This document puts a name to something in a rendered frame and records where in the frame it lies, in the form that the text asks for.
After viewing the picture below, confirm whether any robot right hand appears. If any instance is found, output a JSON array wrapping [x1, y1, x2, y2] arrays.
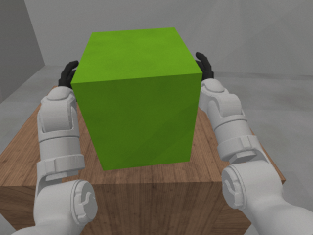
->
[[195, 52, 214, 82]]

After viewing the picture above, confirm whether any robot right forearm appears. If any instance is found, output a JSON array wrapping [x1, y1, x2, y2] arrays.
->
[[198, 78, 284, 195]]

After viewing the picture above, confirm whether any left robot upper arm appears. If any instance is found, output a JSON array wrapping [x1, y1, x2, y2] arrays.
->
[[11, 179, 98, 235]]

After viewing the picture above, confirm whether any carton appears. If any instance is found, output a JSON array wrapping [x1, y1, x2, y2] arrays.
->
[[70, 27, 203, 171]]

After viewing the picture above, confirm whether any pedestal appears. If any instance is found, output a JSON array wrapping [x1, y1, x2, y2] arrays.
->
[[0, 85, 286, 235]]

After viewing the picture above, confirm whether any robot left hand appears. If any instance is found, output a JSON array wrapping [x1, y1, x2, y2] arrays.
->
[[58, 60, 79, 101]]

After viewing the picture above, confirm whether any robot left forearm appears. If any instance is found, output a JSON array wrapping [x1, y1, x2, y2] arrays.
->
[[33, 86, 85, 223]]

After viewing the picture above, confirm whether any right robot upper arm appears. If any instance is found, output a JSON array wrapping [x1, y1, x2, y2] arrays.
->
[[221, 160, 313, 235]]

